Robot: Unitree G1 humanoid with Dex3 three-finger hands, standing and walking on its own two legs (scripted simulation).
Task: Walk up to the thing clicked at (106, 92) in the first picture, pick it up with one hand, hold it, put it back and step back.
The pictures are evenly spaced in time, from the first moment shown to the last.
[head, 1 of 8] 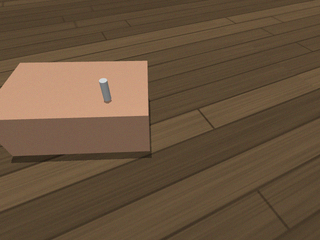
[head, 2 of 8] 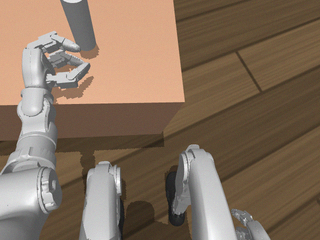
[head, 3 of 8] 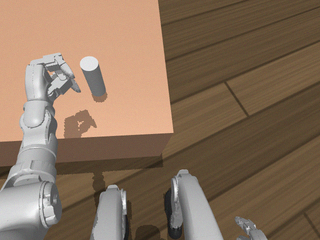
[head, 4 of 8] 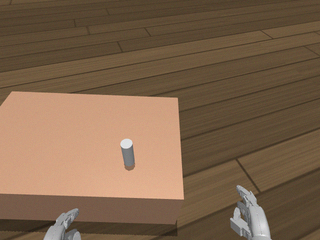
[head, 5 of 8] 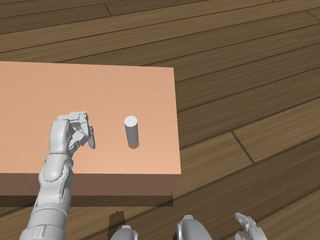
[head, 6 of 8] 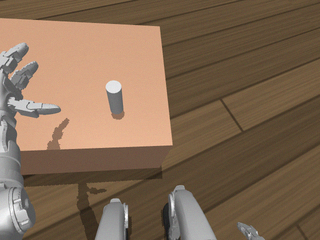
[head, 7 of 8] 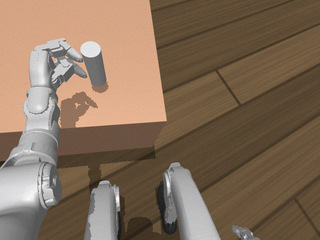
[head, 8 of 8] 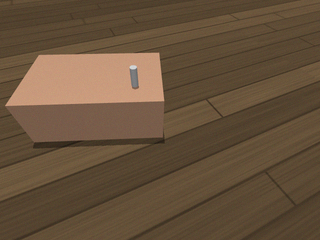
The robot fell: no
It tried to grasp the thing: yes
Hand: left
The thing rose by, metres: 0.00
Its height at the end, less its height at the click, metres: +0.00
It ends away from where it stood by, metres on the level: 0.07
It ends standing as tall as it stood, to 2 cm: yes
